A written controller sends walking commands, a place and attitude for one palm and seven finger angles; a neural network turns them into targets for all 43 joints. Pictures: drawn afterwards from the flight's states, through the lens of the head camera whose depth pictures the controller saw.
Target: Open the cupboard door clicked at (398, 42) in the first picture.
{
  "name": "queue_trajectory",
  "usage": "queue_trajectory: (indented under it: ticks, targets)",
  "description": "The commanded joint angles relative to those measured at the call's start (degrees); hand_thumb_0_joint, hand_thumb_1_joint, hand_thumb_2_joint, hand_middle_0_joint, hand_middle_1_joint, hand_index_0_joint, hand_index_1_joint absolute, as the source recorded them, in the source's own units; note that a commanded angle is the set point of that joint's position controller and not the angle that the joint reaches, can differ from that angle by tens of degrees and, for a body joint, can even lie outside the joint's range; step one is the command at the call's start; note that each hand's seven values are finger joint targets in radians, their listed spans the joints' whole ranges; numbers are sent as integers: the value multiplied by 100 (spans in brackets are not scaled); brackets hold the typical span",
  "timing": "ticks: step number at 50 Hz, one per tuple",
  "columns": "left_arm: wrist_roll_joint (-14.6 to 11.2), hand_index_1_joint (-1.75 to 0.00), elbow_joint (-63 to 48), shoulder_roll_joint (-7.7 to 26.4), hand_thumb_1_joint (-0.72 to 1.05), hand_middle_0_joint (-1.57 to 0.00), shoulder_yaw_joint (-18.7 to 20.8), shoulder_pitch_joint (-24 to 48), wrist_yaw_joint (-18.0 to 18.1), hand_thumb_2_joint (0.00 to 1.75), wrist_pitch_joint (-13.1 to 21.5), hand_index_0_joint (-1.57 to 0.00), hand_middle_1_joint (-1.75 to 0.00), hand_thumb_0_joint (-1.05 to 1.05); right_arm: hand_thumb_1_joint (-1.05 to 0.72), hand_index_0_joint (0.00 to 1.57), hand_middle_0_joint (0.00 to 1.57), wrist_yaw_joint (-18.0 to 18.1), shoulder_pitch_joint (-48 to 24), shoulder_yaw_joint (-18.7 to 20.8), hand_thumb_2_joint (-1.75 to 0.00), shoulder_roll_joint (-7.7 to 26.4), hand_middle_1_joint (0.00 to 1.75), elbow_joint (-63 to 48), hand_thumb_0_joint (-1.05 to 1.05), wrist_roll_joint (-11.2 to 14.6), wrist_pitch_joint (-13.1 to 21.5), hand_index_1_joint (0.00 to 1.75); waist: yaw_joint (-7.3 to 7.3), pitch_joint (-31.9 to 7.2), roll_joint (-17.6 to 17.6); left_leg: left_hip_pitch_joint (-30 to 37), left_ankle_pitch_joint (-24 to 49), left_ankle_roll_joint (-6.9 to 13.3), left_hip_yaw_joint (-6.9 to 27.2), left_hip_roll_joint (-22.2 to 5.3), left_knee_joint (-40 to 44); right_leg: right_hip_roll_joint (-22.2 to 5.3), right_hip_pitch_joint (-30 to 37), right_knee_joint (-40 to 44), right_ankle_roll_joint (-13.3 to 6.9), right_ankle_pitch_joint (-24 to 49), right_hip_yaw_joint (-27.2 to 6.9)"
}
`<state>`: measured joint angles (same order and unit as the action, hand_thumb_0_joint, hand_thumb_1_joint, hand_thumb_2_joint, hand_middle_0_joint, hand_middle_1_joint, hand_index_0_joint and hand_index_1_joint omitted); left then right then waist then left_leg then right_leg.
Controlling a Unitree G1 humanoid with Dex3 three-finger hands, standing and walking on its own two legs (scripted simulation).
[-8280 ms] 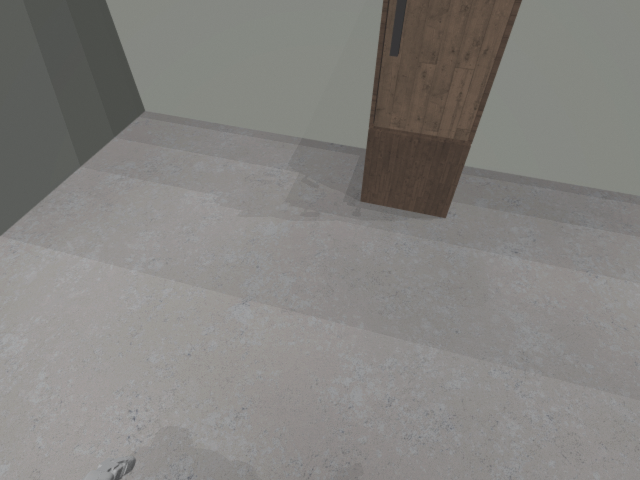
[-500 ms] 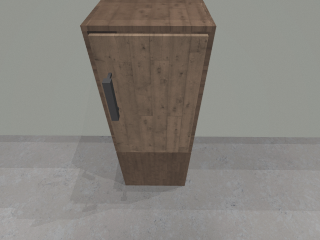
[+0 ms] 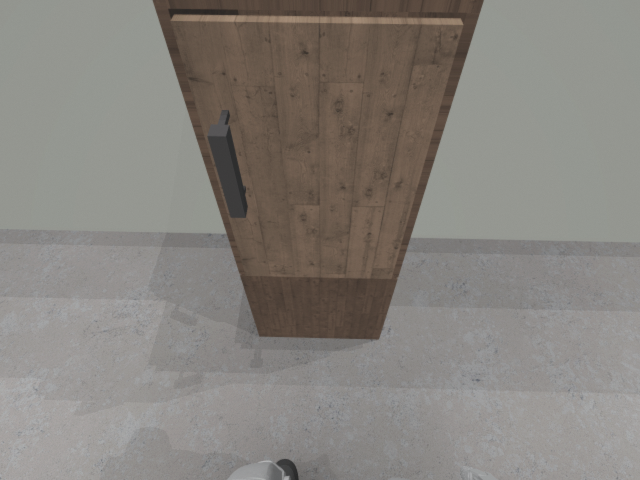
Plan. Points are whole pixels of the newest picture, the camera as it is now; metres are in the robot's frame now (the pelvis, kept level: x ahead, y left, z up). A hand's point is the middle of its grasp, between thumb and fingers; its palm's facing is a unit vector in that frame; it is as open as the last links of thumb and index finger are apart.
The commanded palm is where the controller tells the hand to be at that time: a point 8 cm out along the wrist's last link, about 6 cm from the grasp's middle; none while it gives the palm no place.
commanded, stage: come to a stop and stand still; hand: left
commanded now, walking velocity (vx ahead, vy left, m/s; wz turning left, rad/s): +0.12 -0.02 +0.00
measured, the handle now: (232, 166) +0.55 +0.19 +0.04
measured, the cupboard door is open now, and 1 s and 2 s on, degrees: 0 0 0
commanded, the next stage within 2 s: look again from close up in 0.92 s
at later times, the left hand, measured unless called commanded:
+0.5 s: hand out of the picture -0.02 +0.16 -0.17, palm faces +0.10 -0.98 -0.17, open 7.3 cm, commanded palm none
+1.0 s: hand out of the picture -0.03 +0.15 -0.17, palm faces +0.06 -0.99 -0.14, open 7.3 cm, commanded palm none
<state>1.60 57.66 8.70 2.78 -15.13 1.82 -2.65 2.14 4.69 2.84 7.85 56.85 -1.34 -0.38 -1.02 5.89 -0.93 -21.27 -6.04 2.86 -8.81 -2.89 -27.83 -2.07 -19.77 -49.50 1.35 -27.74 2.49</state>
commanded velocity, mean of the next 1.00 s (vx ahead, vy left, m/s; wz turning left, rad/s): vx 0.04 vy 0.03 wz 0.00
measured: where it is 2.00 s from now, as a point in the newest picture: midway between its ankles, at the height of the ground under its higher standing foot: outside the picture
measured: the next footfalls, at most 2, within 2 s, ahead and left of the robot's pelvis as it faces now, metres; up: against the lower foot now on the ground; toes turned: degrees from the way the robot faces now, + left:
right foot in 0.08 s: +0.02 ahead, -0.13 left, +0.00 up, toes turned -3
left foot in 0.40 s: +0.00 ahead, +0.09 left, +0.00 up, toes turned +7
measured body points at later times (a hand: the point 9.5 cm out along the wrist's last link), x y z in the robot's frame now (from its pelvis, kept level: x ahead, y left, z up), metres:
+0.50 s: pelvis -0.01 -0.01 +0.01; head +0.00 +0.00 +0.46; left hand -0.02 +0.21 -0.16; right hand -0.04 -0.24 -0.15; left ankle -0.04 +0.09 -0.73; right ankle -0.02 -0.13 -0.73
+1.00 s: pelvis +0.00 +0.01 +0.01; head +0.01 +0.01 +0.46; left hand -0.03 +0.21 -0.15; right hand -0.01 -0.20 -0.15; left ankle -0.04 +0.09 -0.73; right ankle -0.02 -0.13 -0.73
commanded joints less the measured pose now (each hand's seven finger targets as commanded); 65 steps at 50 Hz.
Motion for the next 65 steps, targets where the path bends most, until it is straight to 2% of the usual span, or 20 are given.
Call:
queue_trajectory:
  ticks: [1,2,3,4,5,6,9,14,18,20,21,27,37,50,51,52,53,55,58,65]
  targets:
    - [14,-30,-19,148,90,-20,81,-1258,-41,90,1,-20,-30,0,-90,20,20,20,446,286,-90,1082,30,-123,0,-62,-95,30,-82,-1001,-562,172,-942,386,1351,-1378,1066,-59,1042,1463,-115,553,102]
    - [21,-30,79,200,90,-20,111,-1554,-43,90,12,-20,-30,0,-90,20,20,-21,375,284,-90,1003,30,-151,0,-54,-149,30,-216,-843,-340,-430,-1895,128,1112,-1053,932,-2,1589,2159,-154,1013,237]
    - [85,-30,85,429,90,-20,134,-1664,-25,90,46,-20,-30,0,-90,20,20,-66,395,236,-90,719,30,-174,0,-12,-210,30,-268,-595,581,-814,-2392,-190,651,-391,105,-406,1475,3151,-304,509,-337]
    - [110,-30,-89,825,90,-20,119,-1220,14,90,109,-20,-30,0,-90,20,20,-124,418,153,-90,283,30,-298,0,41,-271,30,-112,-214,1863,-979,-2199,-479,301,157,-1073,-1524,530,4217,-775,-1272,-1961]
    - [64,-30,-329,943,90,-20,90,-513,60,90,139,-20,-30,0,-90,20,20,-175,236,172,-90,448,30,-387,0,21,-299,30,-57,119,1594,-569,-2096,-422,714,39,-1930,-1915,-633,4658,-1039,-1909,-2209]
    - [54,-30,-436,885,90,-20,103,-28,91,90,211,-20,-30,0,-90,20,20,-216,390,176,-90,467,30,-314,0,0,-308,30,175,134,1308,-344,-1794,-368,888,-19,-2295,-1781,-947,4700,-964,-1806,-2011]
    - [-23,-30,-415,775,90,-20,71,188,27,90,356,-20,-30,0,-90,20,20,-250,997,133,-90,477,30,89,0,-36,-225,30,310,146,917,-384,-1093,-381,755,-14,-2458,-1170,-182,4146,-709,-77,-1052]
    - [12,-30,-168,963,90,-20,147,-536,-16,90,355,-20,-30,0,-90,20,20,-214,953,45,-90,429,30,60,0,-6,-68,30,-138,-4,706,-229,-1564,-396,535,46,-1076,-1393,863,3771,-981,593,-1150]
    - [-62,-30,-25,832,90,-20,135,-407,-27,90,297,-20,-30,0,-90,20,20,-116,1610,-53,-90,384,30,315,0,9,28,30,54,-227,566,1015,-811,-303,613,84,599,-1055,623,3121,-730,981,-834]
    - [-110,-30,34,448,90,-20,40,-546,-62,90,291,-20,-30,0,-90,20,20,-43,1757,-60,-90,698,30,427,0,-13,121,30,-33,-475,-521,1381,35,2,1395,-634,876,-434,388,2446,-363,1415,-198]
    - [-90,-30,60,333,90,-20,2,-570,-66,90,285,-20,-30,0,-90,20,20,-23,1703,-39,-90,839,30,398,0,-1,104,30,-92,-505,-605,1060,-71,138,1603,-931,997,-328,662,2388,-254,1315,40]
    - [-93,-30,519,340,90,-20,-112,-621,-21,90,306,-20,-30,0,-90,20,20,32,1600,-168,-90,523,30,636,0,57,138,30,-46,-341,-159,921,524,-78,1062,-429,892,-487,1268,2683,-227,2368,-107]
    - [-74,-30,729,159,90,-20,-179,-722,40,90,292,-20,-30,0,-90,20,20,58,1635,-188,-90,400,30,830,0,70,137,30,47,-108,183,1168,495,-88,998,-407,985,-500,1002,2789,-143,2314,-121]
    - [-77,-30,783,141,90,-20,-183,-800,62,90,295,-20,-30,0,-90,20,20,79,1668,-189,-90,366,30,863,0,66,171,30,51,-212,32,1321,792,-92,925,-390,944,-505,1087,2760,-148,2494,-153]
    - [-14,-30,126,1378,90,-20,-231,-429,57,90,444,-20,-30,0,-90,20,20,-50,1291,-140,-90,1261,30,90,0,80,213,30,204,457,445,734,745,-270,1172,-120,929,-284,743,2584,-228,2135,-49]
    - [-20,-30,115,857,90,-20,-59,-485,83,90,450,-20,-30,0,-90,20,20,21,1383,10,-90,1217,30,4,0,-19,397,30,132,-460,-239,1058,1783,-233,1248,-347,459,-388,931,2024,-286,2198,-119]
    - [-13,-30,179,811,90,-20,-42,-538,89,90,475,-20,-30,0,-90,20,20,103,1424,61,-90,1105,30,139,0,-9,453,30,137,-1051,-486,1498,2871,-204,1233,-449,236,-358,1008,1908,-363,2650,-84]
    - [-61,-30,73,720,90,-20,-99,-732,88,90,459,-20,-30,0,-90,20,20,123,1553,32,-90,1046,30,73,0,47,405,30,119,-1287,-287,1536,2451,-63,1178,-422,36,-363,1125,2069,-382,2743,-84]
    - [-46,-30,-61,809,90,-20,-54,-603,71,90,394,-20,-30,0,-90,20,20,74,1380,46,-90,1020,30,-66,0,60,284,30,131,-747,315,856,826,-4,1026,-258,59,-498,1128,2163,-403,2936,-199]
    - [-64,-30,-291,1155,90,-20,-54,-201,30,90,402,-20,-30,0,-90,20,20,-51,954,4,-90,1217,30,-140,0,43,190,30,112,-122,262,591,-308,-34,1035,-254,459,-525,800,2600,-353,2089,-389]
